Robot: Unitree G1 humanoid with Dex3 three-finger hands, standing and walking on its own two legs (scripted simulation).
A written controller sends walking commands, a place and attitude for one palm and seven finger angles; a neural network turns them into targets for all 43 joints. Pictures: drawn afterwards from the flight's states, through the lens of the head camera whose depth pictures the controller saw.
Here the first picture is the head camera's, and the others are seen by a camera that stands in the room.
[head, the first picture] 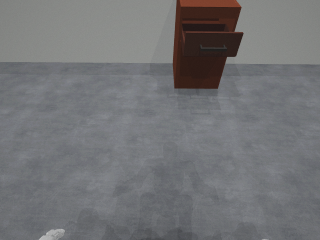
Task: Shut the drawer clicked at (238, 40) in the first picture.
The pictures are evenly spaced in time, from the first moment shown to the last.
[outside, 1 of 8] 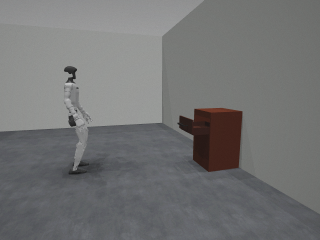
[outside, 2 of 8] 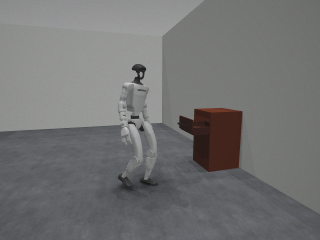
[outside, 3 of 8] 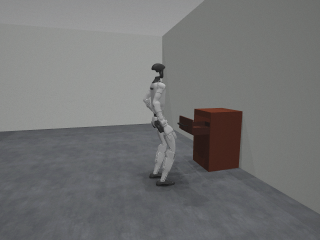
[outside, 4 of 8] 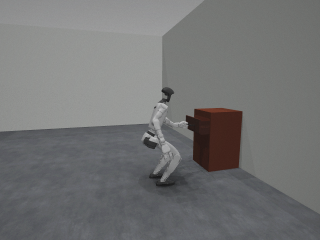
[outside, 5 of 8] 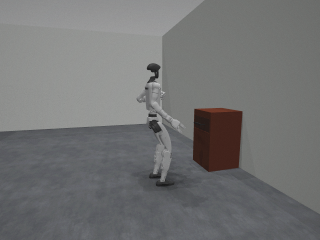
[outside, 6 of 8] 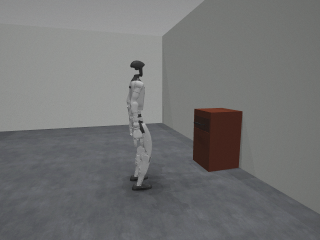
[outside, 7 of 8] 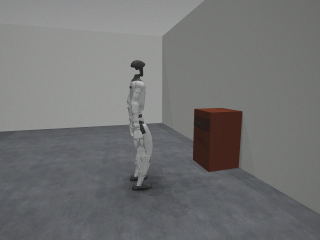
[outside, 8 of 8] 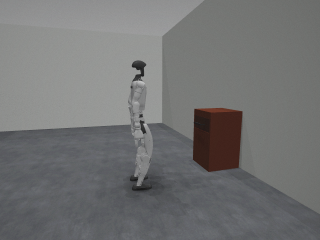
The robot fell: no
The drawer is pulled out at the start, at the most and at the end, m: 0.23 0.23 0.00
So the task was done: yes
